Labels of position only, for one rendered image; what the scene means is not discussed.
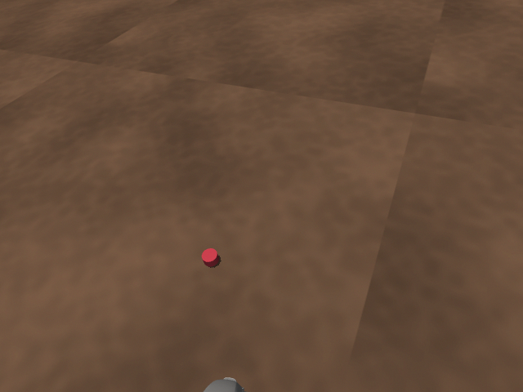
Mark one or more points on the tin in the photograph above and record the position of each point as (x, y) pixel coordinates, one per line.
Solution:
(210, 257)

